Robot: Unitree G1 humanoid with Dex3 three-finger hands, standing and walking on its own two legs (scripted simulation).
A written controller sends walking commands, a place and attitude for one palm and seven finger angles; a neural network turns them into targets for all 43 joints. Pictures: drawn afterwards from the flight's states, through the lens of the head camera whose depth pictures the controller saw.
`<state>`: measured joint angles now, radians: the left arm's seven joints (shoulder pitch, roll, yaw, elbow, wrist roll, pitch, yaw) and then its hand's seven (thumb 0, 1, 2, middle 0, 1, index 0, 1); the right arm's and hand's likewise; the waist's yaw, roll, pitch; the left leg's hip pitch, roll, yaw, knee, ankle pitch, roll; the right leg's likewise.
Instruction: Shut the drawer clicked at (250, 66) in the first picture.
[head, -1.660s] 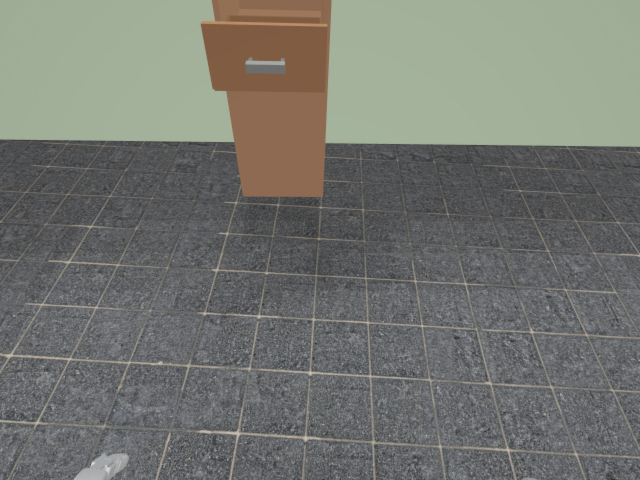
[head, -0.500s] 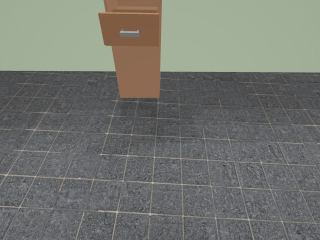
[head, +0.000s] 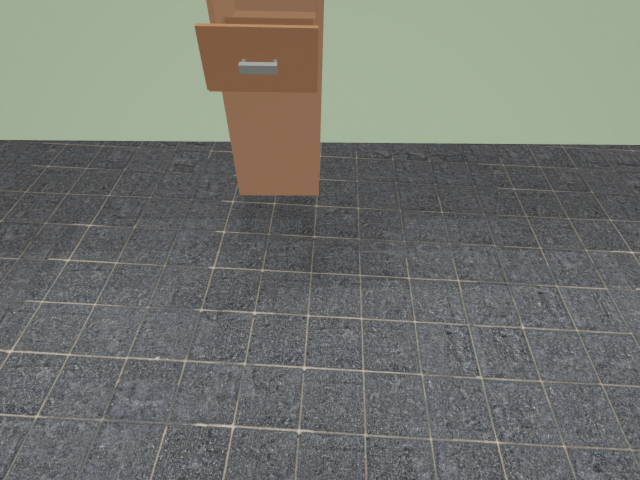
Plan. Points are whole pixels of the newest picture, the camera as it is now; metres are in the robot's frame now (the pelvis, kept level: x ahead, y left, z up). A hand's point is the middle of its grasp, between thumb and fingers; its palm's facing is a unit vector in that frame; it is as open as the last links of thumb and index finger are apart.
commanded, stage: walk to a spot facing it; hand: left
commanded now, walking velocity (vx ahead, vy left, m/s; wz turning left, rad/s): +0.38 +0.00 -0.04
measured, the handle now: (259, 65) +1.14 +0.24 +0.00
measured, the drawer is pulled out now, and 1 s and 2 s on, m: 0.30 0.30 0.30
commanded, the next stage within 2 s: take the last steps up to it in 1.20 s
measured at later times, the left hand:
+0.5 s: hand out of the picture +0.14 +0.20 -0.19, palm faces -0.05 -0.99 -0.14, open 7.4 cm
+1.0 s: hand (245, 358) +0.35 +0.15 -0.18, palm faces +0.05 -0.98 -0.18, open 7.3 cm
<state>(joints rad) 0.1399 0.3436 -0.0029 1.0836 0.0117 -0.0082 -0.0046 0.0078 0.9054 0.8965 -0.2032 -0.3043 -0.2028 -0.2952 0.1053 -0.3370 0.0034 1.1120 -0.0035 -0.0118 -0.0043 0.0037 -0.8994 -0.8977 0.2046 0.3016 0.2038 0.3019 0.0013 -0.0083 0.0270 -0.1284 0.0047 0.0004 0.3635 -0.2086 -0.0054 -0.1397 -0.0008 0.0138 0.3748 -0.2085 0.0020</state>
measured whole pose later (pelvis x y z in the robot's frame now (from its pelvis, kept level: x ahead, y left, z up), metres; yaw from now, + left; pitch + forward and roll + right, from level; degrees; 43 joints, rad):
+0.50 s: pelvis +0.12 +0.02 -0.01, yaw -3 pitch +0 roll -1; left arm 0.27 0.19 0.05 1.08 0.02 0.01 -0.03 0.01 0.91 0.90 -0.20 -0.30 -0.20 -0.29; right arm 0.51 -0.11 0.00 1.18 -0.02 -0.08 -0.04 0.00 -0.90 -0.90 0.20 0.30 0.20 0.30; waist -0.04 -0.03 0.06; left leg 0.06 0.02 0.08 0.34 -0.40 0.02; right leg -0.54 -0.05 -0.07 1.06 -0.34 -0.02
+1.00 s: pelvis +0.34 -0.03 -0.01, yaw +0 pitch -1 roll -2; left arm 0.33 0.17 0.05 1.09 0.02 -0.07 0.01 0.00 0.93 0.90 -0.20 -0.30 -0.20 -0.29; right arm 0.22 -0.16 -0.07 1.03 -0.02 -0.02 0.00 0.00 -0.92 -0.90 0.20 0.30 0.20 0.30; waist -0.02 0.01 -0.02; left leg -0.61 0.15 0.06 1.00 -0.16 -0.01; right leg -0.11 0.04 -0.20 0.37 -0.25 -0.06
